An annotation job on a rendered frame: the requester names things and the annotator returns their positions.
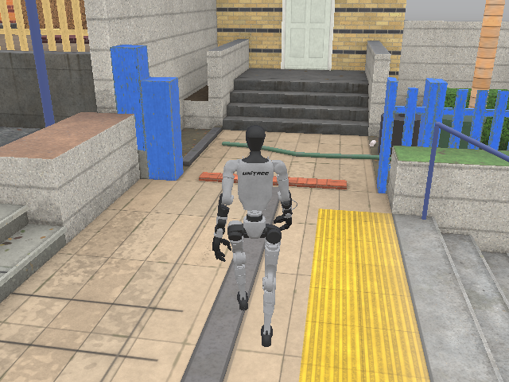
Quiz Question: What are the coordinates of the left robot hand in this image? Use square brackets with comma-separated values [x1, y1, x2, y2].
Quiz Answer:
[212, 236, 231, 262]

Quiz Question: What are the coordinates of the right robot hand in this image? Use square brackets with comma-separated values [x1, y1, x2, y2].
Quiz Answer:
[274, 214, 292, 231]

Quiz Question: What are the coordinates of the robot right forearm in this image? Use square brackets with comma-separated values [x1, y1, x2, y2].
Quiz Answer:
[281, 191, 293, 219]

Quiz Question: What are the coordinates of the robot torso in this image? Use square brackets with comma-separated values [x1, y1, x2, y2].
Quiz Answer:
[236, 156, 274, 239]

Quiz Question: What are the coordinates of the robot right upper arm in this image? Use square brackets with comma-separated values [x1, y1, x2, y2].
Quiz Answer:
[271, 160, 290, 202]

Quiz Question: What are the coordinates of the robot head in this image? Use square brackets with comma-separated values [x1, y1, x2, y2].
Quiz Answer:
[242, 125, 269, 163]

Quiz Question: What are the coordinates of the robot left forearm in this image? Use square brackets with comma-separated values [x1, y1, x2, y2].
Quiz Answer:
[214, 193, 229, 238]

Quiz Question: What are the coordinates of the robot left upper arm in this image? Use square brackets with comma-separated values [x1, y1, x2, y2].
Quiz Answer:
[221, 159, 239, 205]

